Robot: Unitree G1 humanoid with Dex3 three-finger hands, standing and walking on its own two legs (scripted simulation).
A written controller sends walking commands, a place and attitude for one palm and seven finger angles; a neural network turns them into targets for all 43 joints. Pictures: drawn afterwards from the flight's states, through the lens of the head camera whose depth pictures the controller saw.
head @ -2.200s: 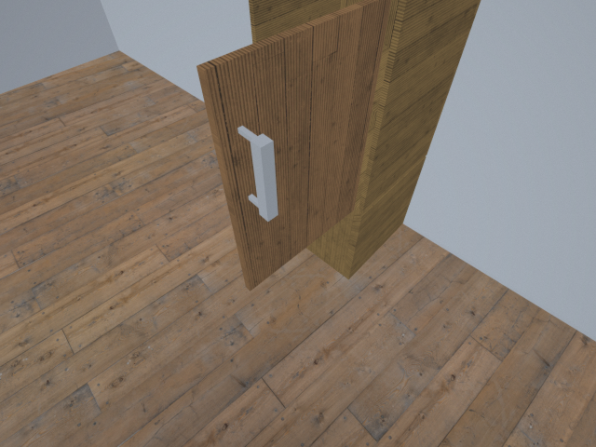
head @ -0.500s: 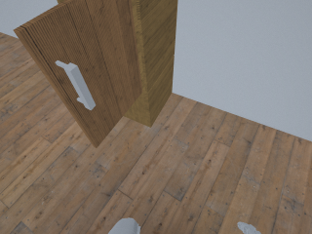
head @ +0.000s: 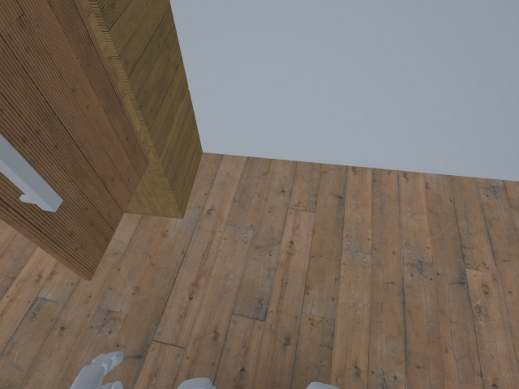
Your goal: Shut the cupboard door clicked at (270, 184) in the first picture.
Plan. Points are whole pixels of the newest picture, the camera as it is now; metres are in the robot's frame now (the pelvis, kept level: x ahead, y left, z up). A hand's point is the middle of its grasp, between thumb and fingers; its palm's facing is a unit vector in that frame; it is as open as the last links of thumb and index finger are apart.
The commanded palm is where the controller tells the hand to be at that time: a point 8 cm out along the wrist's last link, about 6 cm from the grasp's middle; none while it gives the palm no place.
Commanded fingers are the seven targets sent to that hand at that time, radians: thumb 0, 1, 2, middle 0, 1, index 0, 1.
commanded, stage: walk to a spot facing it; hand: left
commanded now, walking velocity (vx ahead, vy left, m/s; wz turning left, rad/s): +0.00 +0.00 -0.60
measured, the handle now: (9, 173) +0.39 +0.43 +0.07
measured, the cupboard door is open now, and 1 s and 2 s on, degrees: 86 86 86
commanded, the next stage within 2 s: turn to face it in 1.66 s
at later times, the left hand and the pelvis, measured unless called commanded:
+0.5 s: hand (200, 330) +0.22 +0.13 -0.13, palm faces -0.38 -0.91 -0.17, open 7.4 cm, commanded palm none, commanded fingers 0.00 0.90 0.90 -0.20 -0.30 -0.20 -0.30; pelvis +0.03 -0.02 +0.02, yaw -20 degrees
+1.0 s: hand (247, 285) +0.31 +0.05 -0.16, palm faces -0.52 -0.84 -0.16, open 7.4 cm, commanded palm none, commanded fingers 0.00 0.90 0.90 -0.20 -0.30 -0.20 -0.30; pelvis +0.19 -0.10 +0.01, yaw -34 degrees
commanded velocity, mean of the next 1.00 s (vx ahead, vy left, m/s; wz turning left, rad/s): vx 0.29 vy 0.00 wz -0.49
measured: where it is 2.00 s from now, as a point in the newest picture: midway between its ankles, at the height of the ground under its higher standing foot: (376, 297)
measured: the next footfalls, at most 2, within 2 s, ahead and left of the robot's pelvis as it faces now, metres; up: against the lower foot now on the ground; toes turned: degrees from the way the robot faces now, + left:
left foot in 0.24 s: +0.07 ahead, +0.13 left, +0.00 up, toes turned -5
right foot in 0.58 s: +0.06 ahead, -0.18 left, +0.00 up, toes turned -29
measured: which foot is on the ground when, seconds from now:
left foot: up 0.00-0.22, down 0.24-0.56, up 0.58-0.86, down 0.88-1.00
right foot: down 0.00-0.24, up 0.26-0.56, down 0.58-0.88, up 0.90-1.00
